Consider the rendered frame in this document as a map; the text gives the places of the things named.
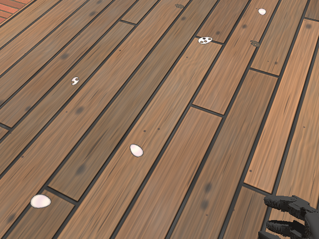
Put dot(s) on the right robot hand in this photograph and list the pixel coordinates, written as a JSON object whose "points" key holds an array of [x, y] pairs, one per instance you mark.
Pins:
{"points": [[296, 207]]}

